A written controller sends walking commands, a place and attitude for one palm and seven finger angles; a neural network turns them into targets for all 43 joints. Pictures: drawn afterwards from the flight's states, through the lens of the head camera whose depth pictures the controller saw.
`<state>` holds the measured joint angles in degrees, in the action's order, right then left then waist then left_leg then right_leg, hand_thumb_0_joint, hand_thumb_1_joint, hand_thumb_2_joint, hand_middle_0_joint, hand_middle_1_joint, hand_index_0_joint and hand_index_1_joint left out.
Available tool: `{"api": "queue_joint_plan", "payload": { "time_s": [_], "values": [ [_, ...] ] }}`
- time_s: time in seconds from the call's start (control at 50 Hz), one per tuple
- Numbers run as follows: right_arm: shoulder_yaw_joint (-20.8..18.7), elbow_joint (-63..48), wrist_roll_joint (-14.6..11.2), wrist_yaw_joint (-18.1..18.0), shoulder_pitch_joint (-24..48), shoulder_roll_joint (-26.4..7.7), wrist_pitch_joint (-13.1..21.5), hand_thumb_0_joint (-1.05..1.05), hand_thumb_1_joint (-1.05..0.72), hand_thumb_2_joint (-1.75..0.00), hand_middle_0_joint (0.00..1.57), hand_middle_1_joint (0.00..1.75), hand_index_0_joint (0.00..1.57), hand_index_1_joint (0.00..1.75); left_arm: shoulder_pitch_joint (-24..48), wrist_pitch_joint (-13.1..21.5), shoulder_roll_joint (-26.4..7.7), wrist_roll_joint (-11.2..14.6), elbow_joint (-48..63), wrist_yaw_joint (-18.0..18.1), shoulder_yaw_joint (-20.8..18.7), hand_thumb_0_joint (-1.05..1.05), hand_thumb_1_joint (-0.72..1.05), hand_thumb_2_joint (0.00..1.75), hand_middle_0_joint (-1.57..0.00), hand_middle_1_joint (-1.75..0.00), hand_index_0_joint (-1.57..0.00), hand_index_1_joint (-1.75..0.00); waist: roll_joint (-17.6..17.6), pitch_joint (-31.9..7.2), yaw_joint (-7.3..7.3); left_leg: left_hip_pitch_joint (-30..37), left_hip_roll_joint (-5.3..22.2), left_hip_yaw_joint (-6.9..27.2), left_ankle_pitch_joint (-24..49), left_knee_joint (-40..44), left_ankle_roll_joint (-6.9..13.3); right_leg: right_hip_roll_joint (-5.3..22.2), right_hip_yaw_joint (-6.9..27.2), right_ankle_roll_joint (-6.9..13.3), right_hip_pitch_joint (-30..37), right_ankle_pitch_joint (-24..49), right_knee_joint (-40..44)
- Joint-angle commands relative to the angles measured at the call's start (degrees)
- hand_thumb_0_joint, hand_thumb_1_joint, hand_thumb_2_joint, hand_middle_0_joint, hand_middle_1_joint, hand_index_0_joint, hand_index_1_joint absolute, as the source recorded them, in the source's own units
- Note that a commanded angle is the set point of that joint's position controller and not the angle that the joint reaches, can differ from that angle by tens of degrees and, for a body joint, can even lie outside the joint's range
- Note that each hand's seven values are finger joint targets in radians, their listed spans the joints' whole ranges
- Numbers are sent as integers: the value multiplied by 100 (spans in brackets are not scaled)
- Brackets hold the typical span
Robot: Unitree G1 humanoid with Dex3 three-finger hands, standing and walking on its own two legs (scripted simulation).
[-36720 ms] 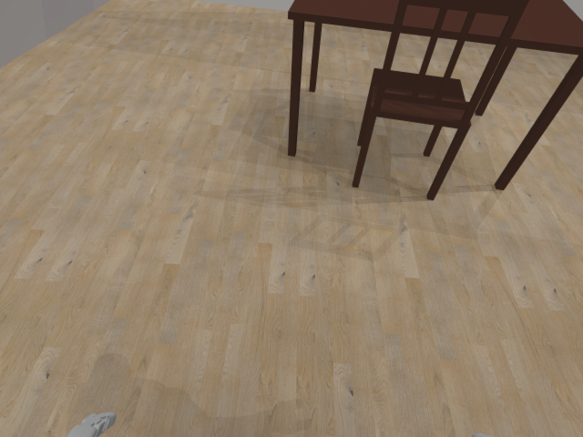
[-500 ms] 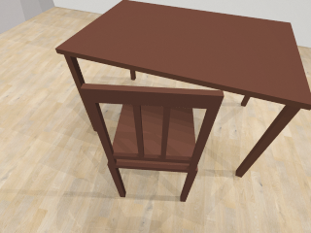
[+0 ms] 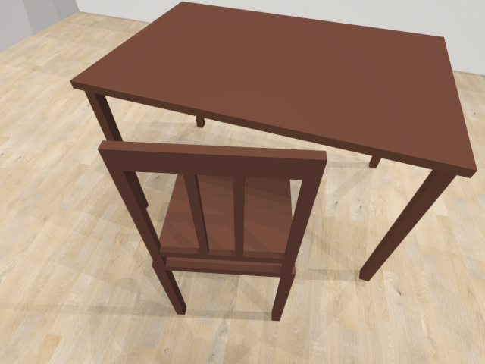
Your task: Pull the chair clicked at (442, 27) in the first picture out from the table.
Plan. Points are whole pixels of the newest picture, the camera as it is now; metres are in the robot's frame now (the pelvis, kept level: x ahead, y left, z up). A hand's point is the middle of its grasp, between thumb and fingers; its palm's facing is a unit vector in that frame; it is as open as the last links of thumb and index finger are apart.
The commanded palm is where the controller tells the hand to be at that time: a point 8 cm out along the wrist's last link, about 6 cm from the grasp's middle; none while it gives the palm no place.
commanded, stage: come to a stop and stand still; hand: left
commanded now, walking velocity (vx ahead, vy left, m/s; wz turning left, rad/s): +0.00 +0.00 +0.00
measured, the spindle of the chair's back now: (198, 217) +0.43 +0.13 -0.08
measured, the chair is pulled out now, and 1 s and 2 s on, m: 0.18 0.18 0.18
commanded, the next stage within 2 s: look again from close up in 0.30 s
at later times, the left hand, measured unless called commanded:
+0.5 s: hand out of the picture +0.02 +0.17 -0.17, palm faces -0.01 -0.98 -0.21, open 7.4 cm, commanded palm none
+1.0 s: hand out of the picture -0.01 +0.17 -0.17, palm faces +0.00 -0.98 -0.19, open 7.4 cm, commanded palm none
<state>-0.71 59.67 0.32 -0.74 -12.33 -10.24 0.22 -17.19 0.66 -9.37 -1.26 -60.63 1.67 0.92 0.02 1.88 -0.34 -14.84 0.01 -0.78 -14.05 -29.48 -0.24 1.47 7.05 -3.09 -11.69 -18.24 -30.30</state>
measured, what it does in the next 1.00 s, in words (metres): stands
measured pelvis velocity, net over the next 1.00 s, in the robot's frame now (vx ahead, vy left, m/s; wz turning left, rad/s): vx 0.00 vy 0.00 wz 0.00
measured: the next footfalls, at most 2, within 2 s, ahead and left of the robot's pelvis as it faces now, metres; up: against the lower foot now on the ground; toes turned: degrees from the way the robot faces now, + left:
none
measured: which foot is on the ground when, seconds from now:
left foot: down 0.00-1.00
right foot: down 0.00-1.00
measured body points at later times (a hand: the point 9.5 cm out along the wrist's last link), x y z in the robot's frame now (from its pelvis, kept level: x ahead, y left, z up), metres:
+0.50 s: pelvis +0.00 -0.01 +0.00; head +0.02 +0.00 +0.45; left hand +0.02 +0.22 -0.15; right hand +0.02 -0.24 -0.15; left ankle +0.02 +0.12 -0.73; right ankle -0.02 -0.16 -0.73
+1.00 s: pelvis +0.00 +0.00 +0.00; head +0.02 +0.01 +0.45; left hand -0.01 +0.22 -0.16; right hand +0.02 -0.23 -0.15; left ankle +0.02 +0.12 -0.73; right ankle -0.02 -0.16 -0.73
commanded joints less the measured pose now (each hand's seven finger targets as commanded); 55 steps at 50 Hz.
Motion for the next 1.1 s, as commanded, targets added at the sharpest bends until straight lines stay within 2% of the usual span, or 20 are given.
{"api": "queue_joint_plan", "payload": {
  "time_s": [0.0,0.04,0.06,0.14,0.18,0.22,0.26,0.34,0.56,0.64,0.68,0.74,0.84,0.88,1.08],
  "values": [
    [-113,-226,0,-12,-218,-577,119,0,-90,-90,20,30,20,30,-338,75,-779,18,176,76,-154,0,90,90,-20,-30,-20,-30,157,8,21,499,379,324,731,410,121,304,189,399,-530,1101,598],
    [-108,-209,3,-13,-246,-578,119,0,-90,-90,20,30,20,30,-301,75,-781,18,201,74,-155,0,90,90,-20,-30,-20,-30,235,-8,27,525,388,318,806,411,115,303,185,400,-493,1173,602],
    [-103,-179,-2,-17,-233,-561,115,0,-90,-90,20,30,20,30,-273,73,-790,23,211,70,-151,0,90,90,-20,-30,-20,-30,207,62,15,491,391,312,770,450,116,285,172,402,-483,1130,639],
    [-96,-128,5,-22,-272,-561,128,0,-90,-90,20,30,20,30,-217,80,-798,30,232,74,-171,0,90,90,-20,-30,-20,-30,145,-109,23,593,408,309,987,421,94,293,176,412,-360,1324,605],
    [-90,-93,2,-26,-253,-562,128,0,-90,-90,20,30,20,30,-214,79,-802,28,239,76,-166,0,90,90,-20,-30,-20,-30,114,-21,11,558,414,309,1016,429,91,289,151,408,-358,1346,632],
    [-88,-79,2,-28,-279,-558,131,0,-90,-90,20,30,20,30,-200,78,-810,30,234,74,-175,0,90,90,-20,-30,-20,-30,121,-110,15,617,426,316,1066,429,89,289,138,405,-302,1378,627],
    [-82,-39,0,-30,-276,-530,119,0,-90,-90,20,30,20,30,-182,69,-798,35,241,68,-159,0,90,90,-20,-30,-20,-30,81,26,4,572,430,310,901,513,93,262,130,410,-355,1174,698],
    [-79,-1,2,-34,-338,-560,132,0,-90,-90,20,30,20,30,-177,72,-803,35,219,68,-166,0,90,90,-20,-30,-20,-30,41,-117,22,677,457,307,1078,493,87,271,130,411,-274,1328,672],
    [-70,81,-11,-37,-378,-528,120,0,-90,-90,20,30,20,30,-246,40,-721,33,173,54,-144,0,90,90,-20,-30,-20,-30,-11,198,10,517,461,386,560,723,123,217,76,401,-398,709,839],
    [-73,98,-9,-37,-403,-537,139,0,-90,-90,20,30,20,30,-312,44,-703,32,135,59,-141,0,90,90,-20,-30,-20,-30,-50,36,16,610,481,403,645,707,128,235,65,396,-364,796,790],
    [-73,106,-12,-40,-391,-548,142,0,-90,-90,20,30,20,30,-333,42,-683,27,140,58,-134,0,90,90,-20,-30,-20,-30,-57,98,6,576,482,417,621,717,134,219,59,391,-376,775,802],
    [-67,107,-20,-45,-411,-523,161,0,-90,-90,20,30,20,30,-401,62,-676,31,99,61,-134,0,90,90,-20,-30,-20,-30,15,-71,0,697,502,394,889,661,142,260,38,384,-294,1013,772],
    [-67,145,-23,-48,-427,-513,152,0,-90,-90,20,30,20,30,-421,49,-645,28,71,67,-120,0,90,90,-20,-30,-20,-30,-6,52,19,628,494,407,753,713,137,245,47,383,-340,894,799],
    [-72,150,-22,-46,-405,-497,141,0,-90,-90,20,30,20,30,-446,42,-619,18,67,67,-118,0,90,90,-20,-30,-20,-30,22,229,2,535,489,416,533,770,141,241,46,388,-420,741,847],
    [-70,149,-25,-43,-432,-475,148,0,-90,-90,20,30,20,30,-549,57,-593,16,52,68,-105,0,90,90,-20,-30,-20,-30,-29,133,-2,586,490,393,536,742,141,260,72,397,-418,809,862]
  ]
}}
